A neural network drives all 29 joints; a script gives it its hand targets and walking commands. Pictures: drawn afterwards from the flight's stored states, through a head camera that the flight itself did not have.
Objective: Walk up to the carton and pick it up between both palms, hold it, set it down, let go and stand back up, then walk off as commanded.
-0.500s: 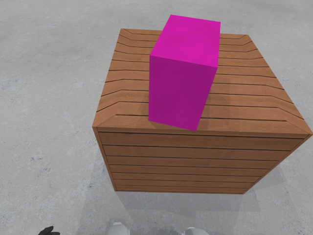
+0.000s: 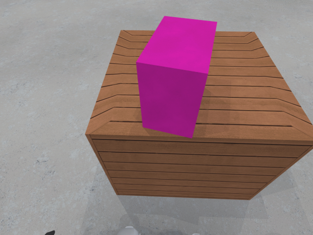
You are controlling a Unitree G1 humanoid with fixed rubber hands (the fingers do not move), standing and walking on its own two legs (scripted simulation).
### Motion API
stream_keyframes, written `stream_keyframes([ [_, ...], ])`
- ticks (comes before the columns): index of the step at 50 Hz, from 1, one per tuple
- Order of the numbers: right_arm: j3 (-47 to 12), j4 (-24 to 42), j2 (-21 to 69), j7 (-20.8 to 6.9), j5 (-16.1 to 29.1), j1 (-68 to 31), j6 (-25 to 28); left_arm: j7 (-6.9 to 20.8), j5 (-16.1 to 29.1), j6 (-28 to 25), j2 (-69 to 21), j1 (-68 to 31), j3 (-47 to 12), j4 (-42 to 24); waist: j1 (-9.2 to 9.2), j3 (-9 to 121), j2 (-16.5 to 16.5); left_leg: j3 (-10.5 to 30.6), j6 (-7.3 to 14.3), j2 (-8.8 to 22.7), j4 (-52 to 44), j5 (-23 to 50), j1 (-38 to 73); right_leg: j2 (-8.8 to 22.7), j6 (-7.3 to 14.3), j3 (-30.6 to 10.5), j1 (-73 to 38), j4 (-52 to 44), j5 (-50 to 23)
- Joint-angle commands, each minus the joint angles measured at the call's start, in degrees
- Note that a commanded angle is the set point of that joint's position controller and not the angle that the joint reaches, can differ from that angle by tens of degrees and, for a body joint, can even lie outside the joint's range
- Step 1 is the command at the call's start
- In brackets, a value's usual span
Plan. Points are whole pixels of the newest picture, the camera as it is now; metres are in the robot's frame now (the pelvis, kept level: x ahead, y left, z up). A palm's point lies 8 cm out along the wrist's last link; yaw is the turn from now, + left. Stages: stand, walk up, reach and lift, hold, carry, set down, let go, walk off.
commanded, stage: walk up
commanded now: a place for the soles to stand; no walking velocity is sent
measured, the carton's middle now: (178, 77) +0.60 -0.02 +0.06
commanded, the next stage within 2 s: none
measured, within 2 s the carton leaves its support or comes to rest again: neither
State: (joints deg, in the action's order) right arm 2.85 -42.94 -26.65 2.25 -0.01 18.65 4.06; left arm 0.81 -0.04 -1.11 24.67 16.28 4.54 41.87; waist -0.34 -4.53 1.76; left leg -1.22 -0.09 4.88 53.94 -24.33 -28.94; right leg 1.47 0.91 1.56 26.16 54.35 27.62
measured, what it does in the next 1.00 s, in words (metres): steps on the spot: left foot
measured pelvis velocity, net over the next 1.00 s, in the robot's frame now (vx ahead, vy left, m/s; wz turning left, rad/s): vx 0.10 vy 0.01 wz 0.00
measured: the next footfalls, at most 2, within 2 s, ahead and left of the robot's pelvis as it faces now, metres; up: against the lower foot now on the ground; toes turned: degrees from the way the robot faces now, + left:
left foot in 0.92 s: +0.22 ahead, +0.13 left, +0.00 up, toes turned +0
right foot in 1.30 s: +0.20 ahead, -0.14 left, +0.00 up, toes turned -3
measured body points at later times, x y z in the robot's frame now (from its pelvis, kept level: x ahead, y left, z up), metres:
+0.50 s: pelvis +0.01 +0.00 +0.00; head +0.03 +0.01 +0.45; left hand +0.12 +0.33 -0.09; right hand +0.09 -0.34 -0.08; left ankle +0.04 +0.15 -0.69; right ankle +0.03 -0.13 -0.67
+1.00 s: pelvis +0.10 +0.01 +0.00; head +0.11 +0.02 +0.45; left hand +0.15 +0.34 -0.10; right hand +0.20 -0.33 -0.07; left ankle +0.21 +0.11 -0.69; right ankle +0.07 -0.14 -0.67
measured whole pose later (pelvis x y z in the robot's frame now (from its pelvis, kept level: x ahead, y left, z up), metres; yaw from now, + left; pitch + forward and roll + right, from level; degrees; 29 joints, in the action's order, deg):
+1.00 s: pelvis +0.10 +0.01 +0.00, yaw +0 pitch -2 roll -2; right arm 2.8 -42.9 -26.8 0.1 0.0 16.0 4.8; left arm 0.9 0.0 -3.8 25.0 22.8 3.7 42.7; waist -0.3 -3.5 -1.1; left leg -3.3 2.3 2.9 50.8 -15.7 -32.1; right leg 1.8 0.6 1.3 22.5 59.5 29.4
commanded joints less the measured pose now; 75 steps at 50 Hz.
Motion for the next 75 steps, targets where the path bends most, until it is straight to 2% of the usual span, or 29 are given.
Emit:
stream_keyframes([
  [1, 2.78, 1.9, -11.91, 0.69, -1.02, -7.15, -0.24, -1.28, -2.31, -2.49, 18.73, 2.59, 4.73, -0.75, -2.88, 4.78, 4.59, 2.34, 2.31, -2.06, 5.6, -9.94, -13.0, 17.83, 12.09, -36.62, -11.37, -29.02, -3.11],
  [5, 3.03, -0.97, -11.35, 0.17, -1.41, 2.02, 2.21, -1.17, -1.37, -1.93, 14.22, -5.17, 3.0, -2.6, 2.8, 8.95, 2.89, 2.75, 4.2, -1.75, -9.93, 7.64, 8.31, 9.77, 8.06, -16.87, -0.53, -14.05, -18.83],
  [8, 4.28, -0.25, -17.73, 0.44, -1.95, 4.41, 2.81, -1.16, -0.51, -1.16, 10.33, -5.51, 2.0, -3.52, 2.95, 11.56, -10.53, 28.59, 15.62, 15.52, -19.96, 15.81, 16.77, 0.03, 0.17, -1.62, 9.32, 2.25, -0.52],
  [11, 2.99, 1.09, -14.9, 0.35, -1.56, -3.66, 1.6, -0.98, -1.07, -1.95, 11.32, 0.33, 2.41, -0.43, -1.4, 11.25, -6.64, 17.65, 12.14, 9.65, -12.2, 18.79, 8.15, 2.05, 1.02, -5.22, -2.42, -10.52, -8.97],
  [13, 1.8, 2.23, -9.9, 0.28, -0.5, -6.17, 0.74, -1.31, -1.79, -2.9, 15.47, 2.63, 3.33, 0.16, -2.28, 10.29, 7.41, 1.81, 3.14, -0.91, 3.17, 11.4, -6.01, 9.72, 5.9, -23.14, -12.6, -22.31, -14.41],
  [14, 1.82, 2.1, -9.94, 0.47, -0.46, -6.9, 0.32, -1.34, -1.6, -2.84, 16.7, 1.18, 3.57, -0.24, -1.9, 8.12, 6.31, -0.78, 1.85, -2.62, 3.29, -1.31, -9.05, 14.66, 10.54, -28.44, -13.32, -23.81, -17.9],
  [17, 2.35, 0.2, -10.82, 0.38, -0.94, -2.57, 1.54, -1.2, -1.47, -2.24, 15.92, -3.19, 3.13, -1.31, 1.09, 9.32, 4.09, 1.13, 3.4, -1.94, -6.41, 2.06, 1.04, 12.85, 11.13, -21.74, -7.59, -17.47, -21.37],
  [18, 2.54, -0.33, -11.28, 0.2, -1.24, -0.54, 2.27, -1.15, -1.13, -1.94, 13.98, -5.54, 2.62, -2.23, 2.19, 10.14, 1.44, 3.72, 4.26, -0.93, -8.91, 12.07, 9.13, 9.37, 7.83, -15.86, -0.89, -13.32, -21.0],
  [20, 6.35, -1.81, -19.74, -1.05, -2.7, 11.18, 3.49, 0.62, -1.49, -2.4, 11.28, -7.2, 2.8, -5.42, 7.06, 12.68, -12.04, 30.54, 13.75, 10.68, -24.16, -23.97, 26.56, -0.69, 2.8, -4.42, 22.78, 5.35, 9.92],
  [22, 7.3, -1.5, -22.61, -0.99, -2.07, 10.29, 2.87, 0.7, -2.34, -2.48, 15.24, -9.79, 3.35, -5.17, 8.33, 7.07, -11.28, 43.71, 19.79, 19.6, -34.08, -31.81, 28.51, 0.09, 0.97, -4.88, 30.38, 12.39, 11.9],
  [27, 5.97, 0.68, -20.36, -1.14, -2.73, -1.23, 1.68, 2.52, -1.04, -3.21, 14.29, 1.07, 4.72, -0.58, 0.12, 2.43, -13.49, 22.61, 13.38, 12.0, -29.52, -25.12, 3.22, 1.59, 1.16, -1.46, 4.77, -0.83, 4.81],
  [29, 4.89, 2.99, -16.46, -1.8, -3.32, -9.94, 0.81, 1.95, -0.86, -3.36, 14.59, 17.48, 6.79, 4.83, -9.39, 4.83, -7.42, 9.03, 7.75, 4.82, -12.47, -25.12, -17.15, -1.74, 2.93, 0.96, -22.37, -10.63, 0.2],
  [30, 3.12, 4.39, -9.47, -1.53, -3.21, -11.49, 0.43, 0.75, -1.44, -3.65, 17.5, 26.83, 7.9, 6.85, -14.35, 5.1, 12.07, -1.92, 4.35, -2.85, 13.96, -19.63, -27.36, 3.88, 4.2, -14.19, -29.79, -25.7, 13.81],
  [31, 1.89, 6.67, -5.59, -0.99, -2.4, -14.57, 0.31, -0.11, -1.81, -4.36, 21.19, 23.11, 7.53, 4.46, -13.53, -0.11, 19.16, 3.49, 1.47, -8.96, 26.5, -13.91, -37.81, 14.43, 5.97, -47.21, -23.86, -40.41, 28.97],
  [32, 3.3, 6.39, -12.01, -0.69, -1.77, -15.15, 0.58, -0.55, -1.61, -4.34, 22.58, 14.61, 7.6, 1.77, -9.77, -1.85, 7.27, 10.61, 1.78, -6.19, 26.71, -8.02, -36.05, 19.07, 7.68, -57.63, -20.48, -47.61, 34.88],
  [34, 4.04, 1.77, -15.36, -1.65, -1.15, -5.58, 1.29, -1.05, -1.4, -5.04, 19.96, 5.14, 7.24, -0.63, -2.52, -1.4, -1.79, 8.79, 1.81, -1.15, 23.57, 1.33, -31.02, 18.55, 7.75, -45.24, -20.68, -38.6, 16.21],
  [37, 3.57, 0.19, -11.87, -2.39, -1.35, -1.61, 1.21, -1.23, -0.77, -5.88, 16.2, 6.51, 5.73, -1.36, -1.16, 2.41, 3.91, 4.24, 1.24, 0.99, 14.29, 4.04, -21.15, 14.12, 8.76, -28.25, -18.7, -30.15, -12.71],
  [41, 3.39, 2.07, -10.64, -2.98, -1.31, -6.02, 1.49, -0.87, -0.73, -5.63, 17.27, 7.13, 5.31, -2.23, -2.34, 1.19, 7.95, 0.64, 1.33, 1.37, 2.41, 4.62, -14.55, 13.81, 13.43, -21.53, -13.12, -28.68, -12.36],
  [46, 4.19, -1.27, -10.24, -1.99, -1.81, 2.92, 2.47, -1.07, -0.17, -4.23, 13.72, 0.8, 2.59, -3.86, 3.25, 7.75, 5.53, -3.67, 3.94, -3.69, -13.25, 12.28, 15.33, 10.48, 9.0, -10.61, 0.23, -12.58, -26.33],
  [47, 4.89, -2.54, -11.6, -1.17, -2.39, 7.84, 2.76, -1.24, 0.05, -4.02, 10.47, 2.62, 1.49, -4.14, 5.25, 11.77, -1.58, -0.29, 4.87, -4.13, -16.25, 10.85, 23.48, 7.8, 6.84, -7.6, 2.71, -0.06, -29.93],
  [49, 6.11, 0.21, -18.76, -0.57, -2.42, 7.15, 2.56, -1.36, 0.55, -3.39, 8.24, 5.97, 1.08, -4.13, 4.55, 11.46, -16.26, 42.34, 12.71, 17.81, -34.26, -4.24, 27.18, -4.49, 0.13, -0.73, 19.48, 16.91, 4.37],
  [51, 5.98, 0.23, -17.87, -1.13, -1.14, 2.71, 1.89, -1.55, -0.2, -2.0, 14.78, 3.78, 2.6, -1.86, 3.01, 3.33, -5.0, 38.41, 13.34, 17.64, -37.45, -18.91, 17.83, 0.3, 0.68, -4.89, 19.33, 18.27, 4.56],
  [55, 4.77, 0.87, -14.05, -1.43, -2.34, -3.67, 1.05, -0.5, -0.67, -1.19, 12.48, 9.4, 3.08, 2.35, 0.31, 0.49, -12.13, 21.88, 10.89, 10.13, -36.49, -20.63, 5.5, 1.86, 0.29, -2.48, 9.72, 8.61, -1.94],
  [64, 4.12, 2.92, -12.89, -1.74, -2.27, -9.13, -1.49, -1.31, -1.6, -2.12, 11.49, 13.07, 4.07, 4.99, -3.18, 5.97, -7.97, 12.02, 8.99, 8.17, -23.63, -23.07, -7.28, -1.04, 2.15, 2.51, -14.34, -13.26, -5.59],
  [65, 3.39, 2.47, -10.61, -1.62, -2.27, -7.83, -1.98, -1.71, -2.05, -2.4, 12.02, 14.56, 4.43, 5.29, -4.24, 6.48, -2.86, 9.16, 6.62, 6.34, -16.0, -24.38, -12.11, -0.59, 3.08, -1.63, -18.12, -17.3, -0.49],
  [66, 2.62, 2.96, -7.23, -1.58, -1.85, -6.56, -2.4, -2.15, -2.82, -2.54, 15.14, 14.71, 5.07, 4.52, -4.51, 4.11, 8.91, 4.27, 3.21, 1.38, -3.67, -21.49, -16.87, 6.74, 6.45, -19.04, -14.82, -28.14, 17.62],
  [67, 2.84, 3.12, -6.97, -1.74, -1.96, -9.01, -2.52, -2.35, -2.94, -2.85, 18.83, 8.04, 5.11, 1.8, -3.81, -1.06, 10.87, -0.19, 0.62, -3.65, 6.49, -8.18, -17.07, 17.09, 10.36, -40.88, -2.87, -39.94, 33.85],
  [68, 3.99, 2.31, -11.13, -1.58, -1.91, -10.69, -2.41, -2.53, -2.69, -3.25, 19.95, 2.84, 4.89, 0.93, -2.63, -4.19, 3.25, 5.53, 1.03, -1.76, 8.29, -4.03, -12.82, 19.23, 12.16, -42.77, 2.67, -41.96, 31.97],
  [75, 3.68, -1.84, -10.21, -1.56, -2.01, 0.31, 0.44, -1.6, -1.04, -2.91, 12.67, -2.74, 1.7, -0.77, 2.91, 5.74, 2.65, 5.53, 4.6, -1.76, -16.47, 0.84, 15.35, 7.21, 5.65, -12.72, 7.69, -15.43, -7.1],
])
